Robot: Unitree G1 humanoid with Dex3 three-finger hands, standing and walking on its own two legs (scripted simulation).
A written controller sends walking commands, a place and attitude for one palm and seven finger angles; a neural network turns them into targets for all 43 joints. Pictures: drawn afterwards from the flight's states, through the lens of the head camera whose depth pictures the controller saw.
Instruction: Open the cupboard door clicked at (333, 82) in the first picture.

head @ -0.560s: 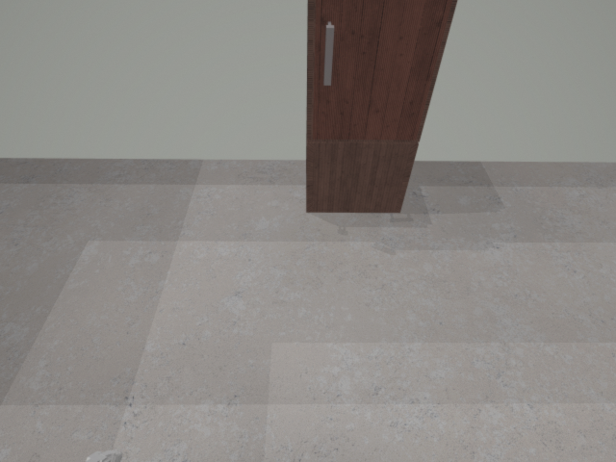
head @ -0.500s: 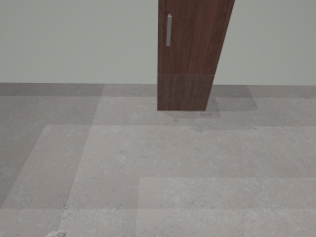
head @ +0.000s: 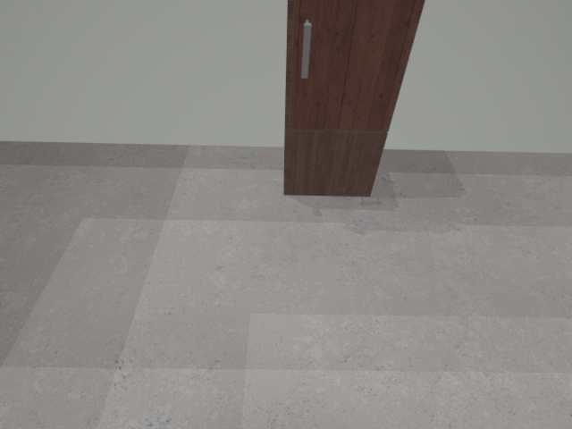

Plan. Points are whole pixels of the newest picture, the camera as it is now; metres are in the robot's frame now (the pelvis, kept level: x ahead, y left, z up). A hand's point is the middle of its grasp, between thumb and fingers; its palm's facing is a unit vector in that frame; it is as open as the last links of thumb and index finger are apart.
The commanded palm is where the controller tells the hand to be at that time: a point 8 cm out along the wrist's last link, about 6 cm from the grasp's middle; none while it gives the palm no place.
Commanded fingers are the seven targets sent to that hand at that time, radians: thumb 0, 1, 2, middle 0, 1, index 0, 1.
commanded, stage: stand and wait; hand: left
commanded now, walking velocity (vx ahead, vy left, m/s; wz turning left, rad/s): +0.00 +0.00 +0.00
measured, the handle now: (305, 49) +1.29 +0.00 -0.02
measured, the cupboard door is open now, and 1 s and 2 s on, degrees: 0 0 0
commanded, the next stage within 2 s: look at it before walking up in 0.26 s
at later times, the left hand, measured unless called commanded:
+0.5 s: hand out of the picture +0.07 +0.25 -0.15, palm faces -0.03 -0.94 -0.33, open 7.4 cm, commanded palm none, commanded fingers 0.00 0.90 0.90 -0.20 -0.30 -0.20 -0.30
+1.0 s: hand out of the picture +0.08 +0.25 -0.15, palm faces -0.03 -0.94 -0.33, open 7.4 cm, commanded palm none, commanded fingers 0.00 0.90 0.90 -0.20 -0.30 -0.20 -0.30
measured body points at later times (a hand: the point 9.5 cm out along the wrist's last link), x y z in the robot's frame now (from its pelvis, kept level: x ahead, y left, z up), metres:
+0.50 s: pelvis +0.00 +0.00 +0.00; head +0.00 +0.00 +0.45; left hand +0.08 +0.29 -0.13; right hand +0.07 -0.29 -0.13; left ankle +0.01 +0.12 -0.74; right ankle +0.00 -0.12 -0.74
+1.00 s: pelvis +0.01 +0.00 +0.00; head +0.01 +0.00 +0.45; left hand +0.08 +0.30 -0.13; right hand +0.09 -0.30 -0.13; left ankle +0.01 +0.12 -0.74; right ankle +0.00 -0.12 -0.74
